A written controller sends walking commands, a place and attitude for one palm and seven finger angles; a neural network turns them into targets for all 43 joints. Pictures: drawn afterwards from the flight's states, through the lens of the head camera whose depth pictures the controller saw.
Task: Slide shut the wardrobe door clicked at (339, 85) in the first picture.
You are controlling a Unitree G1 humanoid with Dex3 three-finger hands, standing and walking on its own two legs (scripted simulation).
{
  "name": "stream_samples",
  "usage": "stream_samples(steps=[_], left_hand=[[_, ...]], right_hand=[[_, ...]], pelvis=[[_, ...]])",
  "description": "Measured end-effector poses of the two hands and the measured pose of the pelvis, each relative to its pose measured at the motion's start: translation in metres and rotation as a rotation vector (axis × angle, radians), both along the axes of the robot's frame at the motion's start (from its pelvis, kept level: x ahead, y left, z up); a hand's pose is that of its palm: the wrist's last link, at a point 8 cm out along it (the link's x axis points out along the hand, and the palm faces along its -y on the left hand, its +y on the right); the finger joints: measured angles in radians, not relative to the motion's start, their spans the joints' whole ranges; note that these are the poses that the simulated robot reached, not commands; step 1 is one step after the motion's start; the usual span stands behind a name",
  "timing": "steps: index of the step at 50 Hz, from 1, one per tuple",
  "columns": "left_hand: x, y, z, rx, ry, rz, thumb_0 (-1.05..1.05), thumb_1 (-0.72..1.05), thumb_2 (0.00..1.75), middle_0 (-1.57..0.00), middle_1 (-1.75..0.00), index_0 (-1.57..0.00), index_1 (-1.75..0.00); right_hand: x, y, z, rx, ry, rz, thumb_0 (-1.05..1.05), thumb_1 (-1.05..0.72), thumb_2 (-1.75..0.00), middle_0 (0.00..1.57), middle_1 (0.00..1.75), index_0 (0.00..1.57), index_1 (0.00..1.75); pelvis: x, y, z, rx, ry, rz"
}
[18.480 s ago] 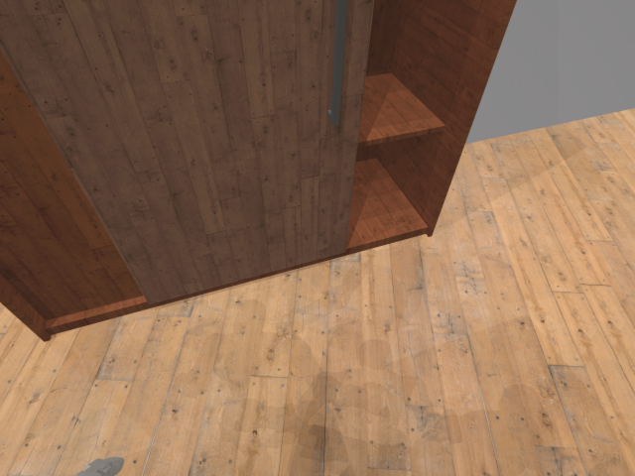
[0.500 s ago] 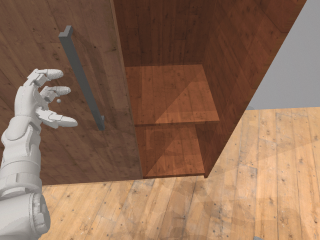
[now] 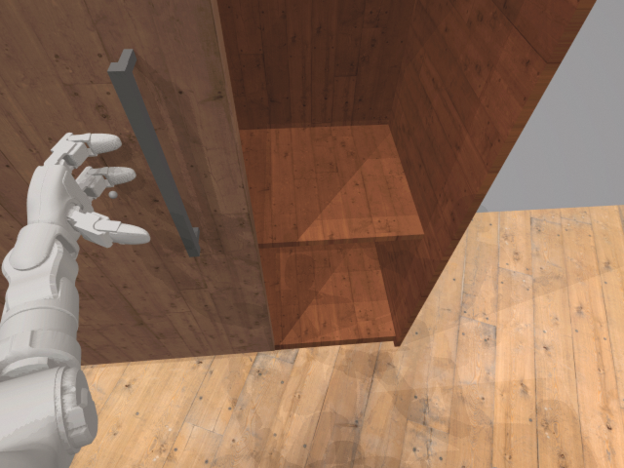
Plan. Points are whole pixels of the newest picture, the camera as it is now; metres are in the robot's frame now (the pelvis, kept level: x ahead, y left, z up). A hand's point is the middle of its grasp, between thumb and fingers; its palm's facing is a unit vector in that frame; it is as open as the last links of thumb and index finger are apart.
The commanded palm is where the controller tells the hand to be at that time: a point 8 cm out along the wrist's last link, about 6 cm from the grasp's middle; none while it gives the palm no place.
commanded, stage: move the hooked fingers beside the handle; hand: left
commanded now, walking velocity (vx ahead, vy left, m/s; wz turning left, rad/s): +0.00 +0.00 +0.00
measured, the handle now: (168, 175) +0.49 +0.20 +0.09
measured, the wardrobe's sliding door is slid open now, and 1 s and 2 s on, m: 0.39 0.39 0.39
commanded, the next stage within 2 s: feel for the door with the fingertips in 0.44 s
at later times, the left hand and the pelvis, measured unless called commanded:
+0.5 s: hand (113, 196) +0.42 +0.25 +0.12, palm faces +0.12 -0.99 -0.01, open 13.9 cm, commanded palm +0.39 +0.29 +0.11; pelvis +0.00 +0.00 +0.00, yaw +0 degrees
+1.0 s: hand (150, 196) +0.42 +0.20 +0.12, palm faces +0.12 -0.99 +0.00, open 14.0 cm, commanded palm +0.40 +0.25 +0.11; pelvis +0.00 -0.01 +0.00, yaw +0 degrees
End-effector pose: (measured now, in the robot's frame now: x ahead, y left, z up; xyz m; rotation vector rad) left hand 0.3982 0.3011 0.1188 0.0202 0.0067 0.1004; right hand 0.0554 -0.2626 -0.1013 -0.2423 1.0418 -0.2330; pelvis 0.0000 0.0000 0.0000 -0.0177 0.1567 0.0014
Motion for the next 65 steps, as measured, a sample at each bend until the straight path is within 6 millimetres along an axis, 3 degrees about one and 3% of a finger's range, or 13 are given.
stream_samples(steps=[13,21,29,46,54,65], left_hand=[[-0.002,-0.009,-0.003,-0.001,0.009,0.001,-0.01,-0.50,0.30,-0.30,-1.20,-0.30,-1.20],[-0.004,-0.011,0.009,-0.011,-0.045,0.011,-0.01,-0.49,0.30,-0.30,-1.20,-0.30,-1.20],[-0.011,-0.003,-0.003,0.007,0.021,0.010,-0.01,-0.49,0.30,-0.30,-1.20,-0.30,-1.20],[-0.003,-0.049,-0.001,-0.020,-0.018,-0.009,-0.01,-0.50,0.30,-0.30,-1.20,-0.30,-1.19],[0.000,-0.043,-0.001,0.012,-0.008,0.023,-0.01,-0.49,0.30,-0.30,-1.20,-0.29,-1.19],[0.011,-0.035,0.004,-0.009,-0.012,0.002,-0.01,-0.49,0.30,-0.33,-1.22,-0.32,-1.22]], right_hand=[[0.016,0.004,0.002,0.006,-0.046,0.021,0.01,-0.90,-0.89,0.20,0.30,0.20,0.30],[0.013,0.004,0.001,0.017,-0.047,0.012,0.01,-0.90,-0.89,0.20,0.30,0.20,0.30],[0.008,-0.001,0.001,0.008,-0.031,0.019,0.01,-0.90,-0.89,0.20,0.30,0.20,0.30],[0.013,0.001,0.000,0.036,-0.068,0.006,0.01,-0.90,-0.89,0.20,0.30,0.20,0.30],[0.011,0.001,-0.003,0.040,-0.051,0.016,0.01,-0.90,-0.89,0.20,0.30,0.20,0.30],[-0.007,-0.010,-0.005,0.011,0.013,0.002,0.01,-0.90,-0.89,0.20,0.30,0.20,0.30]], pelvis=[[-0.002,0.001,0.000,0.001,-0.008,0.005],[0.000,0.000,0.001,0.004,-0.016,-0.004],[-0.004,-0.003,0.000,0.003,-0.014,0.003],[-0.003,-0.005,0.001,0.009,-0.024,-0.006],[-0.006,-0.009,0.000,0.010,-0.027,-0.001],[-0.006,-0.010,-0.001,0.008,-0.005,0.004]])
